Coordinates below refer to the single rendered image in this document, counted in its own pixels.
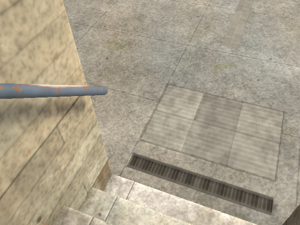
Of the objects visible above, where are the stairs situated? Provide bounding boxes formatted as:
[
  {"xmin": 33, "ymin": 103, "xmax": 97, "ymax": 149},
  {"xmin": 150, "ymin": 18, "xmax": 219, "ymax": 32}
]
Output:
[{"xmin": 53, "ymin": 174, "xmax": 257, "ymax": 225}]

